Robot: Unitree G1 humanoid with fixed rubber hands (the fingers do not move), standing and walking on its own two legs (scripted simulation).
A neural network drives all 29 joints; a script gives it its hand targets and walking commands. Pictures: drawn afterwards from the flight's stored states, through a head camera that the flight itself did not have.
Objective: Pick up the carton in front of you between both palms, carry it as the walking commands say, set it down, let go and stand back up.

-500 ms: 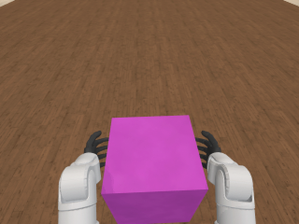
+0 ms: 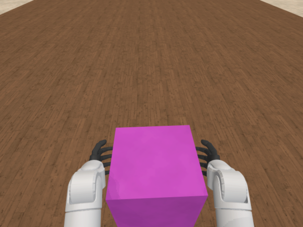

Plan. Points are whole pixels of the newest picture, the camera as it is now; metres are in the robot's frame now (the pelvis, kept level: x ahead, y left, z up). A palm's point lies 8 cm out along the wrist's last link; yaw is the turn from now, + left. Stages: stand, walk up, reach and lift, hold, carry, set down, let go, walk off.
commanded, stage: carry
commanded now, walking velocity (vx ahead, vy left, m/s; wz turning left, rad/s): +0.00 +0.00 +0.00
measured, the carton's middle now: (154, 180) +0.28 +0.00 -0.02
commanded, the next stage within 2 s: hold in 0.86 s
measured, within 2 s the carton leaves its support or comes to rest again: neither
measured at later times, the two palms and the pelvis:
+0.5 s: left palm (100, 168) +0.29 +0.15 +0.04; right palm (209, 168) +0.28 -0.15 +0.04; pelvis -0.02 +0.00 +0.00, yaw +0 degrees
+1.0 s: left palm (105, 171) +0.27 +0.13 +0.04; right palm (217, 172) +0.27 -0.16 +0.05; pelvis -0.02 -0.01 +0.01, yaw -3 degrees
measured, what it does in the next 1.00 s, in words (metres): stands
